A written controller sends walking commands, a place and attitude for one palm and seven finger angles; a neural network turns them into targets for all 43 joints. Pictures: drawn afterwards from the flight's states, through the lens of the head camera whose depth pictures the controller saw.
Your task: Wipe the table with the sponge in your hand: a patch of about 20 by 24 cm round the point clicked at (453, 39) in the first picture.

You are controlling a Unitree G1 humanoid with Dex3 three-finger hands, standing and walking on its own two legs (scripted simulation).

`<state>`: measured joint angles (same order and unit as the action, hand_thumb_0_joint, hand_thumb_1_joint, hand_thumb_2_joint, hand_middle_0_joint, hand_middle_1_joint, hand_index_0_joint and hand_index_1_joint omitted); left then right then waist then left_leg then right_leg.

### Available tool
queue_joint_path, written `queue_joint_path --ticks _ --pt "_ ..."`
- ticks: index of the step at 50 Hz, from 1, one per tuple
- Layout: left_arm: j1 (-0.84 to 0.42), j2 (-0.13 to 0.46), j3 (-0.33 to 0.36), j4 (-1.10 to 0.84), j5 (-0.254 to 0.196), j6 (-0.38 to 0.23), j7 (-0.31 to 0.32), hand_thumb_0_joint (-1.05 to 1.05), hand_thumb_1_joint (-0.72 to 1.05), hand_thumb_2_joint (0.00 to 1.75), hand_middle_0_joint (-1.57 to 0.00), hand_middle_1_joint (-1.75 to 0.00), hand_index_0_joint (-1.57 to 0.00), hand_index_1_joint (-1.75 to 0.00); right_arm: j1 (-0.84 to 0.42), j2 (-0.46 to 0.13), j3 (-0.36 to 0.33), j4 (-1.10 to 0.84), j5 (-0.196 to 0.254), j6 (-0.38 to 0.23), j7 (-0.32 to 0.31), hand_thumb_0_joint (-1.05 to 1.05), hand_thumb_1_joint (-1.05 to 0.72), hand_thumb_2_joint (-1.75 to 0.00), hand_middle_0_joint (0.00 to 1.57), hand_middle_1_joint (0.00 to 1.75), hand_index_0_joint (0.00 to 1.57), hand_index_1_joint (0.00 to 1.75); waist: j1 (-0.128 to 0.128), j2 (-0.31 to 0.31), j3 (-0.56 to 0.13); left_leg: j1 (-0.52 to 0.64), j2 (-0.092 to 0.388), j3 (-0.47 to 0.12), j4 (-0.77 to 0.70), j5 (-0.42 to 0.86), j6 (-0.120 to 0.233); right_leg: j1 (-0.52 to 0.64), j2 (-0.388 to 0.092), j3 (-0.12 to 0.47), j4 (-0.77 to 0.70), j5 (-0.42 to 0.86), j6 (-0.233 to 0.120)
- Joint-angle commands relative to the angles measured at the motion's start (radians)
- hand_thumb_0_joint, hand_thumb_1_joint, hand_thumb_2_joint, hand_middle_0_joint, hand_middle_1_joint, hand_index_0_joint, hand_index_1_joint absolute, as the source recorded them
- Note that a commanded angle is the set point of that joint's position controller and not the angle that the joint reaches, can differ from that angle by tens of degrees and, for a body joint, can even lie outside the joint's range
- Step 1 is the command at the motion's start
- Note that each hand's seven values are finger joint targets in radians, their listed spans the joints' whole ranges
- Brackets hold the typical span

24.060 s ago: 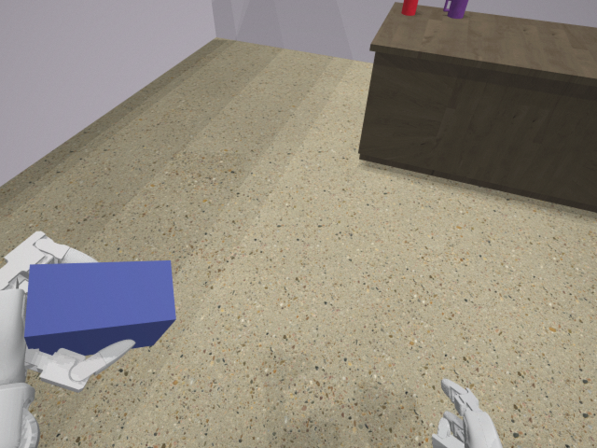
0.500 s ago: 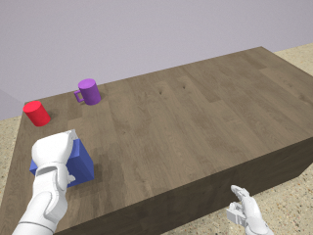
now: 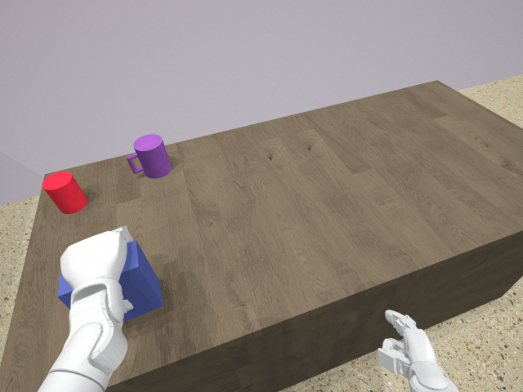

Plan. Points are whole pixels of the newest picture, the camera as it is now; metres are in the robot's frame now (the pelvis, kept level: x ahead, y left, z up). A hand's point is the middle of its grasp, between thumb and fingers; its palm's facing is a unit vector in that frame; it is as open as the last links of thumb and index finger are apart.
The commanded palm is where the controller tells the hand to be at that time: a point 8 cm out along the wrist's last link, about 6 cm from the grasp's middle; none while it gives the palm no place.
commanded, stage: move the sponge above the wiping area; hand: left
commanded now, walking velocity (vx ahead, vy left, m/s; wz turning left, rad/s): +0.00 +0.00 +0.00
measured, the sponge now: (119, 293) +0.25 +0.30 +0.00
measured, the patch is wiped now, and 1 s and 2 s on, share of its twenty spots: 0.00 0.00 0.00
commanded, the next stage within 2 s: none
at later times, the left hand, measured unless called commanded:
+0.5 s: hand (109, 287) +0.24 +0.30 +0.02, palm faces -0.09 -0.10 -0.99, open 10.3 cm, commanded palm +0.22 +0.28 +0.09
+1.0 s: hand (123, 301) +0.23 +0.28 +0.00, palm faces -0.14 -0.17 -0.97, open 10.3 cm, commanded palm +0.22 +0.28 +0.09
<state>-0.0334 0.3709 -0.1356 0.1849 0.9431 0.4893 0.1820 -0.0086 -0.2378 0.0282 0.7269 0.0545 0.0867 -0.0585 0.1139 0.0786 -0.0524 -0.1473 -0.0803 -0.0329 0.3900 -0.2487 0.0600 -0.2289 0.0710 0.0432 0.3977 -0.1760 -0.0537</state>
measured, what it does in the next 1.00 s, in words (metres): stands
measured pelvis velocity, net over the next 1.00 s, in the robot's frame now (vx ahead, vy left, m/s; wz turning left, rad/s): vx -0.01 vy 0.00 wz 0.01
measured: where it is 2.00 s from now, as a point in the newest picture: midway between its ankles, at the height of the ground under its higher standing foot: outside the picture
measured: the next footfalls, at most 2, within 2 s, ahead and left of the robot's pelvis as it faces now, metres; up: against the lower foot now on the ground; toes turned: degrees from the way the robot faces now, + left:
none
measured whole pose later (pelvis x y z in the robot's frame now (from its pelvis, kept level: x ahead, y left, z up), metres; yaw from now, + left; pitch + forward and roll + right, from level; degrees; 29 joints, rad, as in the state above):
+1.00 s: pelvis -0.01 +0.00 +0.00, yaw +0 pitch +0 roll +0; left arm 0.00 0.35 -0.16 0.23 0.92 0.47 0.10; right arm -0.01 -0.25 0.03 0.70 0.05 0.09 -0.07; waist 0.11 0.07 -0.04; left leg -0.16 -0.08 -0.04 0.41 -0.25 0.06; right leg -0.24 0.07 0.04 0.40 -0.17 -0.06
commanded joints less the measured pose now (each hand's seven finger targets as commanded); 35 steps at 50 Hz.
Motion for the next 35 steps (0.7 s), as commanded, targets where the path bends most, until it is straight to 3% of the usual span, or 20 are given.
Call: queue_joint_path --ticks 1,2,6,7,8,10,12,13,15,17,18,21,22,23,26,27,29,30,32,35 --pt "-0.246 0.137 0.022 -0.141 0.019 0.021 -0.032 0.00 0.10 1.30 -1.20 -1.60 -1.20 -1.60 -0.201 -0.128 -0.027 -0.185 0.004 -0.042 -0.015 0.00 -0.90 -0.90 0.20 0.30 0.20 0.30 -0.030 -0.110 -0.184 -0.046 0.027 -0.083 -0.038 0.252 -0.043 0.168 -0.051 0.106 -0.029 0.185 -0.043" --pt "-0.251 0.180 0.063 -0.161 0.022 0.002 -0.038 0.00 0.10 1.30 -1.20 -1.60 -1.20 -1.60 -0.197 -0.132 -0.028 -0.185 0.001 -0.045 -0.017 0.00 -0.90 -0.90 0.20 0.30 0.20 0.30 -0.025 -0.095 -0.207 -0.040 0.026 -0.084 -0.030 0.242 -0.034 0.173 -0.046 0.127 -0.026 0.181 -0.049" --pt "-0.317 0.202 0.079 -0.196 0.067 -0.125 -0.028 0.00 0.10 1.30 -1.20 -1.60 -1.20 -1.60 -0.153 -0.116 -0.035 -0.178 -0.022 -0.061 -0.022 0.00 -0.90 -0.90 0.20 0.30 0.20 0.30 -0.020 -0.041 -0.256 -0.018 0.028 -0.091 -0.011 0.288 -0.037 0.171 -0.044 0.114 -0.005 0.220 -0.053" --pt "-0.341 0.273 0.144 -0.237 0.077 -0.154 -0.008 0.00 0.10 1.30 -1.20 -1.60 -1.20 -1.60 -0.147 -0.123 -0.038 -0.174 -0.028 -0.065 -0.025 0.00 -0.90 -0.90 0.20 0.30 0.20 0.30 -0.009 0.000 -0.270 -0.014 0.032 -0.103 -0.012 0.282 -0.041 0.171 -0.035 0.136 -0.001 0.205 -0.061" --pt "-0.347 0.224 0.109 -0.267 0.090 -0.179 0.011 0.00 0.10 1.30 -1.20 -1.60 -1.20 -1.60 -0.146 -0.107 -0.041 -0.182 -0.031 -0.074 -0.023 0.00 -0.90 -0.90 0.20 0.30 0.20 0.30 -0.007 0.048 -0.284 -0.006 0.035 -0.101 -0.011 0.305 -0.047 0.179 -0.037 0.117 0.008 0.208 -0.061" --pt "-0.305 0.248 0.153 -0.267 0.103 -0.207 0.057 0.00 0.10 1.30 -1.20 -1.60 -1.20 -1.60 -0.142 -0.106 -0.048 -0.172 -0.034 -0.086 -0.018 0.00 -0.90 -0.90 0.20 0.30 0.20 0.30 0.008 0.053 -0.283 0.000 0.043 -0.105 -0.012 0.343 -0.059 0.176 -0.034 0.121 0.011 0.230 -0.065" --pt "-0.287 0.309 0.223 -0.257 0.098 -0.191 0.096 0.00 0.10 1.30 -1.20 -1.60 -1.20 -1.60 -0.153 -0.115 -0.046 -0.163 -0.028 -0.081 -0.016 0.00 -0.90 -0.90 0.20 0.30 0.20 0.30 0.023 0.055 -0.253 -0.029 0.040 -0.116 -0.030 0.304 -0.065 0.177 -0.028 0.144 0.005 0.199 -0.071" --pt "-0.285 0.237 0.170 -0.233 0.085 -0.171 0.104 0.00 0.10 1.30 -1.20 -1.60 -1.20 -1.60 -0.156 -0.103 -0.046 -0.169 -0.023 -0.079 -0.015 0.00 -0.90 -0.90 0.20 0.30 0.20 0.30 0.009 0.025 -0.237 -0.042 0.040 -0.102 -0.036 0.285 -0.064 0.178 -0.034 0.123 -0.002 0.184 -0.064" --pt "-0.276 0.231 0.170 -0.163 0.057 -0.120 0.111 0.00 0.10 1.30 -1.20 -1.60 -1.20 -1.60 -0.180 -0.112 -0.045 -0.157 -0.009 -0.072 -0.015 0.00 -0.90 -0.90 0.20 0.30 0.20 0.30 0.004 -0.048 -0.190 -0.063 0.037 -0.091 -0.049 0.236 -0.063 0.161 -0.040 0.129 -0.026 0.146 -0.056" --pt "-0.235 0.237 0.178 -0.125 0.020 -0.057 0.098 0.00 0.10 1.30 -1.20 -1.60 -1.20 -1.60 -0.205 -0.123 -0.040 -0.156 0.004 -0.060 -0.014 0.00 -0.90 -0.90 0.20 0.30 0.20 0.30 0.010 -0.072 -0.156 -0.073 0.031 -0.089 -0.064 0.191 -0.058 0.159 -0.043 0.141 -0.046 0.092 -0.053" --pt "-0.228 0.162 0.104 -0.101 0.000 -0.027 0.077 0.00 0.10 1.30 -1.20 -1.60 -1.20 -1.60 -0.204 -0.117 -0.039 -0.169 0.009 -0.056 -0.016 0.00 -0.90 -0.90 0.20 0.30 0.20 0.30 -0.008 -0.082 -0.141 -0.074 0.034 -0.078 -0.065 0.175 -0.053 0.155 -0.047 0.112 -0.053 0.078 -0.044" --pt "-0.280 0.151 0.044 -0.029 -0.003 0.019 0.006 0.00 0.10 1.30 -1.20 -1.60 -1.20 -1.60 -0.196 -0.132 -0.031 -0.164 0.017 -0.041 -0.026 0.00 -0.90 -0.90 0.20 0.30 0.20 0.30 -0.038 -0.122 -0.111 -0.084 0.031 -0.078 -0.066 0.135 -0.041 0.123 -0.051 0.109 -0.069 0.039 -0.037" --pt "-0.290 0.177 0.060 -0.043 -0.005 0.013 -0.013 0.00 0.10 1.30 -1.20 -1.60 -1.20 -1.60 -0.197 -0.137 -0.030 -0.170 0.018 -0.042 -0.029 0.00 -0.90 -0.90 0.20 0.30 0.20 0.30 -0.037 -0.099 -0.118 -0.079 0.026 -0.081 -0.064 0.119 -0.034 0.122 -0.047 0.127 -0.071 0.018 -0.043" --pt "-0.317 0.151 0.022 -0.054 0.002 -0.003 -0.035 0.00 0.10 1.30 -1.20 -1.60 -1.20 -1.60 -0.184 -0.133 -0.030 -0.179 0.015 -0.045 -0.031 0.00 -0.90 -0.90 0.20 0.30 0.20 0.30 -0.046 -0.086 -0.145 -0.068 0.024 -0.078 -0.052 0.129 -0.025 0.133 -0.049 0.112 -0.064 0.039 -0.041" --pt "-0.340 0.214 0.075 -0.095 0.030 -0.108 -0.055 0.00 0.10 1.30 -1.20 -1.60 -1.20 -1.60 -0.145 -0.128 -0.037 -0.175 -0.005 -0.060 -0.035 0.00 -0.90 -0.90 0.20 0.30 0.20 0.30 -0.035 -0.069 -0.237 -0.050 0.018 -0.081 -0.024 0.174 -0.014 0.174 -0.051 0.123 -0.039 0.115 -0.042" --pt "-0.368 0.276 0.129 -0.155 0.039 -0.155 -0.044 0.00 0.10 1.30 -1.20 -1.60 -1.20 -1.60 -0.137 -0.130 -0.040 -0.174 -0.013 -0.069 -0.039 0.00 -0.90 -0.90 0.20 0.30 0.20 0.30 -0.026 -0.025 -0.269 -0.033 0.021 -0.087 -0.019 0.187 -0.014 0.182 -0.044 0.142 -0.030 0.132 -0.049" --pt "-0.363 0.275 0.152 -0.196 0.066 -0.234 -0.007 0.00 0.10 1.30 -1.20 -1.60 -1.20 -1.60 -0.122 -0.111 -0.047 -0.175 -0.026 -0.088 -0.040 0.00 -0.90 -0.90 0.20 0.30 0.20 0.30 -0.013 0.008 -0.298 -0.026 0.024 -0.088 -0.011 0.230 -0.020 0.200 -0.045 0.132 -0.009 0.180 -0.052" --pt "-0.351 0.279 0.166 -0.205 0.077 -0.258 0.019 0.00 0.10 1.30 -1.20 -1.60 -1.20 -1.60 -0.117 -0.108 -0.049 -0.170 -0.030 -0.094 -0.037 0.00 -0.90 -0.90 0.20 0.30 0.20 0.30 -0.006 0.032 -0.298 -0.028 0.030 -0.093 -0.015 0.247 -0.031 0.195 -0.044 0.131 -0.004 0.188 -0.055" --pt "-0.339 0.369 0.268 -0.236 0.097 -0.275 0.078 0.00 0.10 1.30 -1.20 -1.60 -1.20 -1.60 -0.118 -0.120 -0.055 -0.158 -0.034 -0.097 -0.034 0.00 -0.90 -0.90 0.20 0.30 0.20 0.30 0.017 0.066 -0.293 -0.042 0.034 -0.106 -0.022 0.274 -0.048 0.204 -0.034 0.156 0.006 0.207 -0.067" --pt "-0.244 0.267 0.219 -0.202 0.080 -0.213 0.131 0.00 0.10 1.30 -1.20 -1.60 -1.20 -1.60 -0.144 -0.110 -0.060 -0.161 -0.019 -0.098 -0.013 0.00 -0.90 -0.90 0.20 0.30 0.20 0.30 0.021 0.039 -0.239 -0.055 0.038 -0.102 -0.032 0.304 -0.068 0.178 -0.039 0.132 0.002 0.218 -0.065"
